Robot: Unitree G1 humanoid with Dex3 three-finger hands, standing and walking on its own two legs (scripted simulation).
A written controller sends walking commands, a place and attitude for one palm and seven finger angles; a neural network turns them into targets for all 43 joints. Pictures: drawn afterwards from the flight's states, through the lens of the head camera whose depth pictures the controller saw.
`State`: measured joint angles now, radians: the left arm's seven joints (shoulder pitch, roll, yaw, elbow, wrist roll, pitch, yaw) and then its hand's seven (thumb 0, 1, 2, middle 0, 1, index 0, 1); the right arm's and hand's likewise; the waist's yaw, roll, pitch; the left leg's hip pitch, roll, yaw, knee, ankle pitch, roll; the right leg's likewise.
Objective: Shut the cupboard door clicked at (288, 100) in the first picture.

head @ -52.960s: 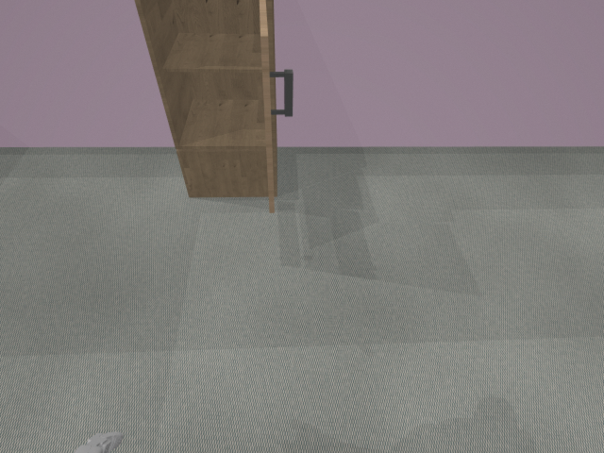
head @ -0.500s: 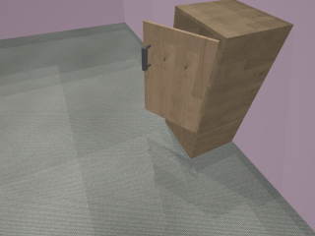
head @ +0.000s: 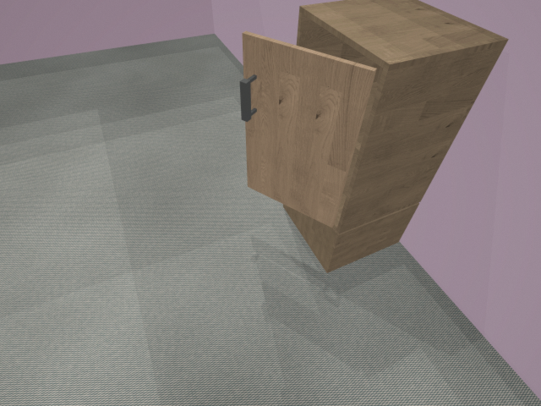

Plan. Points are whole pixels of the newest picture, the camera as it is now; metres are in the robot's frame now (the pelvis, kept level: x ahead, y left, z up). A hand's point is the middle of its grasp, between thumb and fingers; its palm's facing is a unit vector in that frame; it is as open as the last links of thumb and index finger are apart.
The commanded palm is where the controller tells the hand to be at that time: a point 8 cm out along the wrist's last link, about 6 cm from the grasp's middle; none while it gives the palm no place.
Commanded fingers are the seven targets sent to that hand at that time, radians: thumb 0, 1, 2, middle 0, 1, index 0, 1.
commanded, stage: look to check the result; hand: left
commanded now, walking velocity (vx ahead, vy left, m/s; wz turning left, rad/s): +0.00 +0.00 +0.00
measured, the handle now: (249, 98) +0.94 +0.11 -0.04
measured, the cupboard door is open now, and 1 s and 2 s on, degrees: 32 32 32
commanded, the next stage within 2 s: walk to a spot facing it in 0.06 s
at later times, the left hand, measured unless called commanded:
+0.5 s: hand out of the picture +0.00 +0.18 -0.20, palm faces +0.18 -0.96 -0.19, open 7.4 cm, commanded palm none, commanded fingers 0.00 0.90 0.90 -0.20 -0.30 -0.20 -0.30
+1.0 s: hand out of the picture +0.05 +0.21 -0.15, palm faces +0.42 -0.85 -0.31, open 7.4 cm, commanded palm none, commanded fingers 0.00 0.90 0.90 -0.20 -0.30 -0.20 -0.30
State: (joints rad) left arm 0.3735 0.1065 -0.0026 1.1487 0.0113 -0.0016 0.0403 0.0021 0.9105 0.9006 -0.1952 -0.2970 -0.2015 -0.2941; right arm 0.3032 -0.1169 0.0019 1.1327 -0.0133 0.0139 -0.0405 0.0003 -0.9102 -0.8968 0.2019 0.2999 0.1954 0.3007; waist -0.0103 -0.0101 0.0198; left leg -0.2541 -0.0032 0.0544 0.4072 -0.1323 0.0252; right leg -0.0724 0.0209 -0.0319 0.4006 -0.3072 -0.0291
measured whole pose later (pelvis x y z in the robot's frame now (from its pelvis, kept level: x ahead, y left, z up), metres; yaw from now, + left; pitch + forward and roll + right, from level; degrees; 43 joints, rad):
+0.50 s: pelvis +0.02 +0.00 -0.02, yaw +9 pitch -1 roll -1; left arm 0.29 0.17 0.06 1.04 0.03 0.03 0.04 0.00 0.91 0.90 -0.20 -0.30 -0.20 -0.29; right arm 0.29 -0.14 -0.04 1.06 -0.02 0.07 -0.02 0.00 -0.91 -0.90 0.20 0.30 0.20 0.30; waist -0.03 -0.04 0.09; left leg -0.37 0.02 0.07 0.76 -0.40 0.00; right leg -0.10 -0.02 -0.18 0.59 -0.46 -0.03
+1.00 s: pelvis +0.03 -0.05 -0.01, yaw +26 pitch +2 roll +0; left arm 0.13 0.24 0.06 0.83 0.03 0.03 0.02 0.00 0.91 0.90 -0.20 -0.30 -0.20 -0.29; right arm 0.20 -0.25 -0.09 0.91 -0.02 0.07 0.00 0.00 -0.90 -0.90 0.21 0.30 0.20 0.30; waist -0.03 0.03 0.06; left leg -0.47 -0.09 -0.17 0.71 -0.34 -0.03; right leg -0.30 0.00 0.01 0.56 -0.29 0.01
